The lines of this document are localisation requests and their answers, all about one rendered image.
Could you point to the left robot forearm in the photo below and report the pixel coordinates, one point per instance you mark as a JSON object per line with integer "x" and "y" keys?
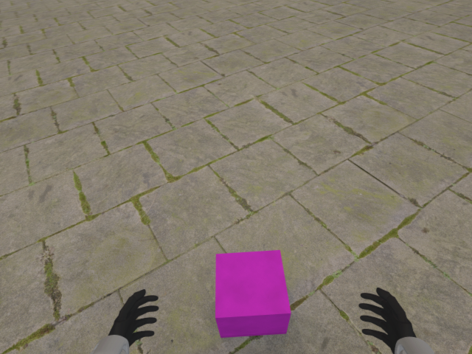
{"x": 112, "y": 344}

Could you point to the right robot forearm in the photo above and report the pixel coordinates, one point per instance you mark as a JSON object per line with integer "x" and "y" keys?
{"x": 412, "y": 345}

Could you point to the carton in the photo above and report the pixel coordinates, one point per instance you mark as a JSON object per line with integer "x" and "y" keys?
{"x": 251, "y": 297}

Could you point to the robot left hand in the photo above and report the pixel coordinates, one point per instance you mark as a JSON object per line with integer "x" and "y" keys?
{"x": 126, "y": 322}

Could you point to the robot right hand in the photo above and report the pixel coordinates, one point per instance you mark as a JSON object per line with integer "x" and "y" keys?
{"x": 397, "y": 325}

